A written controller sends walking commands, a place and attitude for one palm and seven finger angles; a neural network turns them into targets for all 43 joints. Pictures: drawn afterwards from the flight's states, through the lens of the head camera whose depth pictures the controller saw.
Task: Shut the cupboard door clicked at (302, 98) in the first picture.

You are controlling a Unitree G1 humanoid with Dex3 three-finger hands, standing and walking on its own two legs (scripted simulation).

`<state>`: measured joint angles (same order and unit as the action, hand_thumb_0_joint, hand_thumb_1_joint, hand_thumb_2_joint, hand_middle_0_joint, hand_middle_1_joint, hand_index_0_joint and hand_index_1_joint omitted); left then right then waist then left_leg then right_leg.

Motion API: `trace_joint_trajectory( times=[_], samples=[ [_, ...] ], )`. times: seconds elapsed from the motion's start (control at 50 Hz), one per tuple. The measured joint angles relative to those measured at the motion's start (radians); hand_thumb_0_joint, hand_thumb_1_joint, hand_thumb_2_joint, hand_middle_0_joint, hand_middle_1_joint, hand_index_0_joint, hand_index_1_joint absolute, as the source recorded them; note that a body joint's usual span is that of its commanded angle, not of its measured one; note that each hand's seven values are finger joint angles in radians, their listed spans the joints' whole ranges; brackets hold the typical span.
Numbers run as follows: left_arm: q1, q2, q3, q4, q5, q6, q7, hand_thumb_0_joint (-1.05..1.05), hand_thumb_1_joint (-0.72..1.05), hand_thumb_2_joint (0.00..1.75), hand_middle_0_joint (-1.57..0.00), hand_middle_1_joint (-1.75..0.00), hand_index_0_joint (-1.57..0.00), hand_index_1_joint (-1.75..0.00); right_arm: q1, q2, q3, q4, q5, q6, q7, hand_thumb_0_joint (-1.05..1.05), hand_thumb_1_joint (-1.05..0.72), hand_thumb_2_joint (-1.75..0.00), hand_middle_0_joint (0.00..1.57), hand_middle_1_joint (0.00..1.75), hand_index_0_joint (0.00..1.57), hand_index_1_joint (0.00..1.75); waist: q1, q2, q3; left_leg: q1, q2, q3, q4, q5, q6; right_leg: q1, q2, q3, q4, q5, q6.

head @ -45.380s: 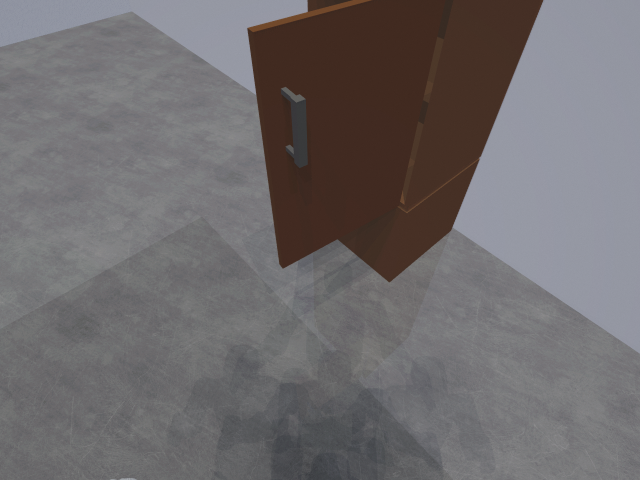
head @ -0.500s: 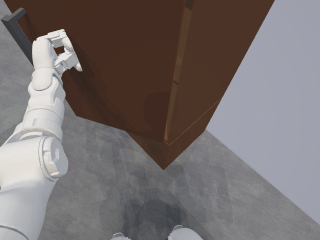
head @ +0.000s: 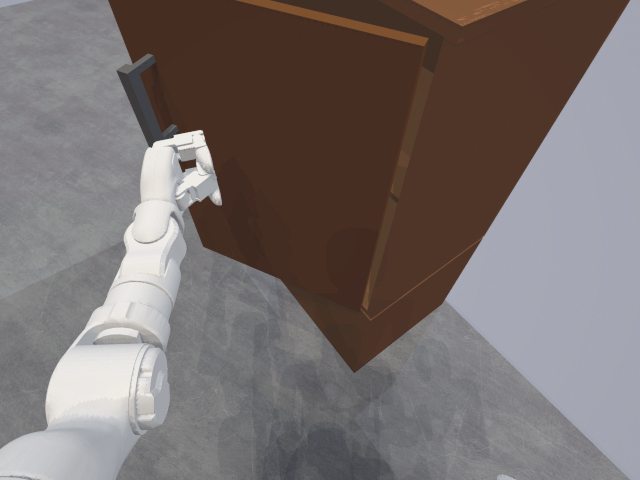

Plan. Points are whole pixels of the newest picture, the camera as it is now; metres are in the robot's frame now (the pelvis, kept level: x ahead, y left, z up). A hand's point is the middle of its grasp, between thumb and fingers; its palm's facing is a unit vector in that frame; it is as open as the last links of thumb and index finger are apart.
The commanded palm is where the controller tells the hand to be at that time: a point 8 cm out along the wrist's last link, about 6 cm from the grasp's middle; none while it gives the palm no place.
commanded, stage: draw the hand back to the body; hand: left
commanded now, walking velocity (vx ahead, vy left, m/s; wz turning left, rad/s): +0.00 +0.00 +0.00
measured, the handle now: (152, 105) +0.62 +0.22 +0.11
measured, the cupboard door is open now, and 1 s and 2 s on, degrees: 28 28 28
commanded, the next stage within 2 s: step back with the hand held close in 1.64 s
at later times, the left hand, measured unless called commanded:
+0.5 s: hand (142, 226) +0.37 +0.17 +0.14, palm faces +0.04 -1.00 -0.03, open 3.1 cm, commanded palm +0.33 +0.22 +0.15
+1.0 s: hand (13, 321) +0.25 +0.24 +0.18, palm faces +0.35 -0.89 -0.30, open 4.2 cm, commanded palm +0.20 +0.28 +0.19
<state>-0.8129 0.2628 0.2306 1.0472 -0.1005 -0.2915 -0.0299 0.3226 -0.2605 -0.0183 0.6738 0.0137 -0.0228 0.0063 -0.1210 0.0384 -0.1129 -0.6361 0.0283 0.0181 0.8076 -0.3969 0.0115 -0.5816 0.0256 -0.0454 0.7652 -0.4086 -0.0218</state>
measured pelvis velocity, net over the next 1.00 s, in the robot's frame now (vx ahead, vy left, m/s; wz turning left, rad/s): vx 0.00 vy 0.00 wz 0.01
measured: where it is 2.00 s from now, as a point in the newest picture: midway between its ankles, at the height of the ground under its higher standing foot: outside the picture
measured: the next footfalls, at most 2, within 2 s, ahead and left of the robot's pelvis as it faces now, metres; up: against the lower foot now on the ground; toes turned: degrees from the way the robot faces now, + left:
none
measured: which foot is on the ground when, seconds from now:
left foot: down 0.00-1.00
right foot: down 0.00-1.00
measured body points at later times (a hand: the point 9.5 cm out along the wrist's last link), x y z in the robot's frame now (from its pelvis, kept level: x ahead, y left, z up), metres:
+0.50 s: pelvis -0.01 +0.00 +0.02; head +0.00 -0.01 +0.47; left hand +0.36 +0.23 +0.15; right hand +0.09 -0.27 -0.09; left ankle +0.00 +0.11 -0.71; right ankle -0.02 -0.11 -0.71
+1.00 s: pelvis +0.00 +0.00 +0.04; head -0.02 -0.02 +0.49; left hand +0.23 +0.28 +0.19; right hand +0.20 -0.21 -0.05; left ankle -0.01 +0.11 -0.71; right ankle -0.02 -0.11 -0.71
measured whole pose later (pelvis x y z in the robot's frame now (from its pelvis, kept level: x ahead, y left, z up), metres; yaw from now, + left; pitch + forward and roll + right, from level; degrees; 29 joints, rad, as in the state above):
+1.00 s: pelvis +0.00 +0.00 +0.04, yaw +1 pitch -3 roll +0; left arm 0.20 0.31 0.21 -0.14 -0.08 -0.06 0.09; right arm 0.18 -0.22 0.05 0.61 0.02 -0.04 -0.07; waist 0.04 0.07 -0.01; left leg -0.14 -0.01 0.03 0.43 -0.25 0.02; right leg -0.09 0.00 -0.03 0.41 -0.27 -0.01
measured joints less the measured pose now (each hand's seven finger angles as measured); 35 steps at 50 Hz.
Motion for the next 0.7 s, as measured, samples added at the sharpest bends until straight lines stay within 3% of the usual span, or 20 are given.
trace_joint_trajectory(
  times=[0.12, 0.2, 0.36, 0.5, 0.58, 0.7],
  samples=[
    [-0.047, 0.017, 0.035, 0.043, 0.012, -0.022, 0.021, 0.02, 0.90, 0.90, -1.30, -1.50, -1.30, -1.50, -0.006, 0.025, 0.024, -0.014, -0.009, -0.011, 0.005, 0.01, -0.90, -0.90, 0.20, 0.30, 0.20, 0.30, -0.007, -0.005, 0.011, -0.015, -0.003, 0.010, -0.003, 0.013, 0.001, -0.025, -0.003, 0.009, 0.012, 0.007, 0.000],
    [0.055, 0.020, 0.062, -0.068, 0.005, -0.039, -0.008, 0.02, 0.90, 0.90, -1.30, -1.50, -1.29, -1.50, 0.032, 0.027, 0.023, -0.019, -0.005, 0.002, 0.010, 0.01, -0.90, -0.90, 0.20, 0.30, 0.20, 0.30, 0.003, 0.005, -0.003, 0.002, 0.004, 0.030, -0.017, 0.013, 0.001, -0.020, 0.003, 0.029, 0.005, 0.012, 0.000],
    [0.340, 0.023, 0.048, -0.336, -0.076, 0.080, -0.073, 0.02, 0.90, 0.90, -1.30, -1.50, -1.29, -1.50, 0.087, 0.013, 0.018, -0.023, 0.033, 0.029, -0.020, 0.01, -0.90, -0.90, 0.20, 0.30, 0.20, 0.30, 0.041, 0.015, -0.003, 0.142, 0.008, 0.031, -0.090, 0.026, -0.001, 0.123, 0.010, 0.032, -0.075, 0.030, -0.002],
    [0.462, 0.020, -0.017, -0.554, -0.110, 0.126, -0.105, 0.02, 0.90, 0.90, -1.30, -1.50, -1.29, -1.50, 0.004, -0.009, 0.014, -0.028, 0.047, -0.010, -0.055, 0.01, -0.90, -0.90, 0.20, 0.30, 0.20, 0.30, 0.077, 0.011, 0.029, 0.211, 0.000, 0.009, -0.122, 0.050, -0.001, 0.207, 0.003, 0.011, -0.121, 0.053, -0.002],
    [0.525, 0.012, -0.034, -0.635, -0.132, 0.186, -0.132, 0.02, 0.90, 0.90, -1.28, -1.47, -1.27, -1.48, -0.057, -0.017, 0.022, -0.049, 0.056, -0.026, -0.067, 0.01, -0.91, -0.90, 0.20, 0.30, 0.20, 0.30, 0.095, 0.017, 0.028, 0.250, -0.010, 0.009, -0.149, 0.064, 0.003, 0.244, -0.006, 0.010, -0.139, 0.060, 0.002],
    [0.711, 0.023, -0.066, -0.850, -0.030, 0.213, 0.016, 0.02, 0.90, 0.90, -1.18, -1.36, -1.17, -1.37, -0.138, 0.016, 0.039, -0.092, 0.041, -0.016, -0.087, 0.01, -0.91, -0.90, 0.20, 0.30, 0.20, 0.30, 0.112, 0.008, 0.049, 0.350, -0.020, 0.018, -0.242, 0.104, 0.003, 0.331, -0.014, 0.019, -0.211, 0.091, 0.005]
  ],
)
